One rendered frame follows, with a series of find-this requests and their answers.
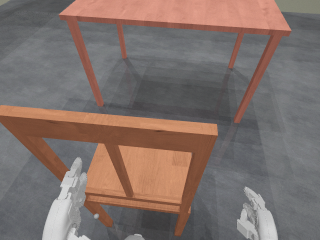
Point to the right robot hand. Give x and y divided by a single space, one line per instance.
261 225

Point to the left robot hand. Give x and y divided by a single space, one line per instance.
64 211

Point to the chair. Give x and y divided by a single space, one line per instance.
139 163

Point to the table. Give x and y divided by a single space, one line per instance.
262 17

